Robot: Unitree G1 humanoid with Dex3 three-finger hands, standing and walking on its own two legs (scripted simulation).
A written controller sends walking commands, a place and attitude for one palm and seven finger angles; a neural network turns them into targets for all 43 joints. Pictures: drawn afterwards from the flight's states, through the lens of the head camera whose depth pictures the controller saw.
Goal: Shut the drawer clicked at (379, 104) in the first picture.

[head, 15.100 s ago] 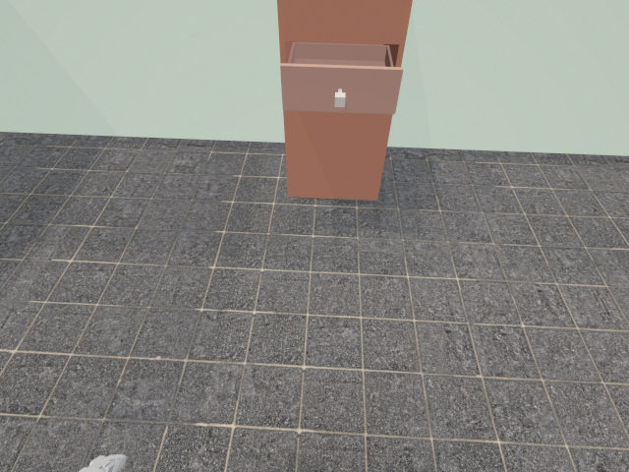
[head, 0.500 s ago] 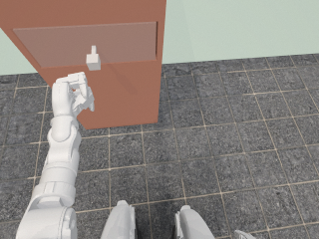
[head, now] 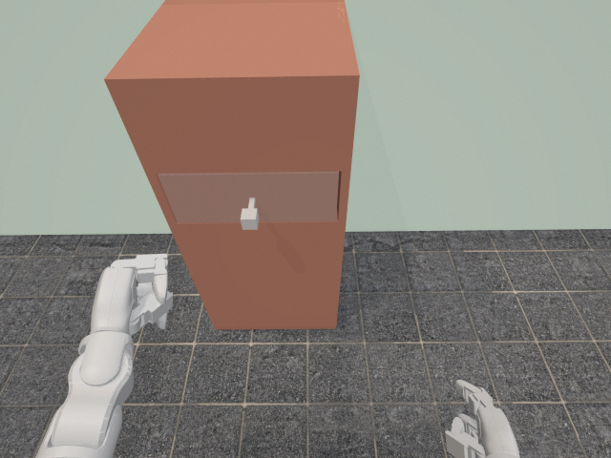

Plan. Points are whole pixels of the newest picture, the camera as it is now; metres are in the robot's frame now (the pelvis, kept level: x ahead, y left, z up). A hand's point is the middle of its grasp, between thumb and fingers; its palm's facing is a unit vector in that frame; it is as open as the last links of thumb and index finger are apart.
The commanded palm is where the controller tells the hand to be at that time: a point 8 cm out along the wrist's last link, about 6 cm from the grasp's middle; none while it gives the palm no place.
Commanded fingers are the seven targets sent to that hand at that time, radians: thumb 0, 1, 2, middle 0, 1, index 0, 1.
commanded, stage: draw the hand back to the body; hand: left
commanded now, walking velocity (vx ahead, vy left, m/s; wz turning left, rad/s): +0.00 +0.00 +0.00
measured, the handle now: (250, 212) +0.62 +0.17 -0.11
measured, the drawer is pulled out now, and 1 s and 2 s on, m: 0.00 0.00 0.00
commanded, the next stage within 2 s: step back with the hand held close in 0.60 s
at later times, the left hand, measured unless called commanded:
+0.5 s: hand (31, 341) +0.18 +0.25 +0.19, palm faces +0.42 -0.80 -0.42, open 3.2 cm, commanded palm +0.14 +0.28 +0.19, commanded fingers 0.00 0.90 0.90 -1.40 -1.60 -1.40 -1.60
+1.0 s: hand (45, 343) +0.19 +0.25 +0.17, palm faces +0.29 -0.81 -0.51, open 3.2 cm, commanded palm +0.13 +0.29 +0.19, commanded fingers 0.00 0.90 0.90 -1.40 -1.60 -1.40 -1.60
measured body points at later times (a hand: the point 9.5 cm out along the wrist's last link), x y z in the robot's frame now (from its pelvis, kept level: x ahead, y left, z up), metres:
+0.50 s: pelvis +0.01 +0.00 +0.02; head -0.01 -0.03 +0.47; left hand +0.15 +0.29 +0.21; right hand +0.21 -0.21 -0.06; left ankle +0.02 +0.12 -0.73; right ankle -0.04 -0.12 -0.73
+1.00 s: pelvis -0.01 +0.01 +0.02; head +0.01 -0.01 +0.47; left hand +0.16 +0.29 +0.20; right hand +0.17 -0.23 -0.07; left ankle +0.02 +0.12 -0.73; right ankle -0.04 -0.12 -0.73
